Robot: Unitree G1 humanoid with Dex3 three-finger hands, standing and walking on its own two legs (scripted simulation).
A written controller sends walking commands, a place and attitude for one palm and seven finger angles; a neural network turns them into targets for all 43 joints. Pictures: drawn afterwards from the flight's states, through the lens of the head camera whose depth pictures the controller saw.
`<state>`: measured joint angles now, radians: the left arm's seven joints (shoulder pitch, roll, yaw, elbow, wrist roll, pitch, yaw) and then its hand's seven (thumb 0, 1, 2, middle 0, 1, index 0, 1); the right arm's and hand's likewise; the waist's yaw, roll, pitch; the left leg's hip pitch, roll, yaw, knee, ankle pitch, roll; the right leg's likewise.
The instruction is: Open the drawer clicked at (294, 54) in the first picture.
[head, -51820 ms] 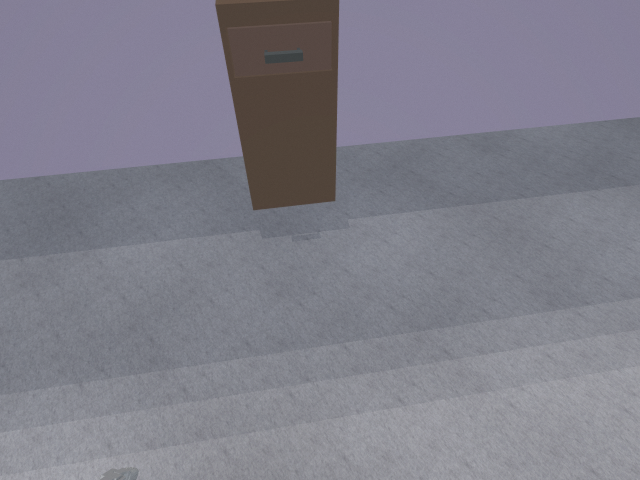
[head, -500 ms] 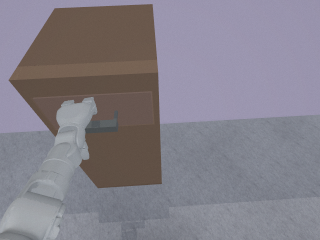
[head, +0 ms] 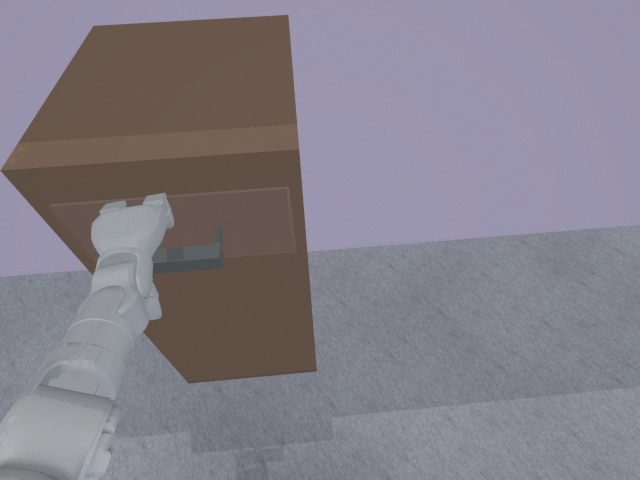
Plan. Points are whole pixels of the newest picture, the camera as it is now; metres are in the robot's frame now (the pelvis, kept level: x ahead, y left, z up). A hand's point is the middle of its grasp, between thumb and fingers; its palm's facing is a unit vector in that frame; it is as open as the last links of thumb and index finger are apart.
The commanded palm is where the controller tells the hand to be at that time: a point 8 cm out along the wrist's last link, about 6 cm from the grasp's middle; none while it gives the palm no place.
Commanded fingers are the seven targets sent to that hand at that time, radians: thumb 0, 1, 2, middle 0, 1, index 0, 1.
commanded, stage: move the hooked fingers above the handle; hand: left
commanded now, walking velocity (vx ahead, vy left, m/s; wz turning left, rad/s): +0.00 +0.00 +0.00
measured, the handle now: (182, 247) +0.47 +0.23 -0.03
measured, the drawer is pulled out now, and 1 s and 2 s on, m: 0.00 0.00 0.00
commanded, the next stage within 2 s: lift the fingers back up to retry in 0.64 s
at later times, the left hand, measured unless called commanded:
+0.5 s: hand (164, 248) +0.42 +0.22 +0.04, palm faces -0.08 -0.02 -1.00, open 13.7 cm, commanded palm +0.40 +0.24 +0.09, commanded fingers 0.00 -0.50 0.30 -0.30 -1.20 -0.30 -1.20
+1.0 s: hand (183, 236) +0.44 +0.20 +0.05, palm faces +0.07 -0.01 -1.00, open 13.6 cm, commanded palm +0.40 +0.22 +0.09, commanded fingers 0.00 -0.50 0.30 -0.30 -1.20 -0.30 -1.20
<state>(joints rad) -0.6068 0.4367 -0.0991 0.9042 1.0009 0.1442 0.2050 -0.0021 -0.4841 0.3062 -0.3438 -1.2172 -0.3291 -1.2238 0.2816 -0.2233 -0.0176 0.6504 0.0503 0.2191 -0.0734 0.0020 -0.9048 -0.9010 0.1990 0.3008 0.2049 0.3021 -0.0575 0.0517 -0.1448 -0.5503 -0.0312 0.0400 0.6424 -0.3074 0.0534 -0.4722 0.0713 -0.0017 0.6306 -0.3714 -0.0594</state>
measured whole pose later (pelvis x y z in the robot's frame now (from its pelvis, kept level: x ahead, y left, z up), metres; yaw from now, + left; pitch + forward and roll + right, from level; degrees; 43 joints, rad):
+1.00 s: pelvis -0.01 +0.01 -0.01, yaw +0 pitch +14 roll -1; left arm -0.67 0.32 -0.14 0.89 1.05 0.15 0.38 0.00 -0.48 0.31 -0.37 -1.25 -0.34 -1.26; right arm 0.26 -0.24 -0.04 0.70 0.03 0.22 -0.02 0.00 -0.91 -0.90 0.20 0.30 0.20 0.30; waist -0.05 0.07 -0.18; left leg -0.64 -0.04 0.04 0.72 -0.34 0.06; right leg -0.56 0.07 0.00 0.71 -0.40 -0.05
